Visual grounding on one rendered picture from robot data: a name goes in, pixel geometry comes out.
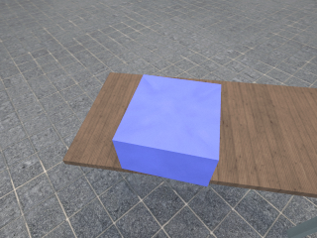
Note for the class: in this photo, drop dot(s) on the table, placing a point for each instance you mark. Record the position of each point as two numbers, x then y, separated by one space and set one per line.
268 136

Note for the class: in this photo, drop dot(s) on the carton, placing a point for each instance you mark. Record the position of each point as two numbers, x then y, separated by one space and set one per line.
171 129

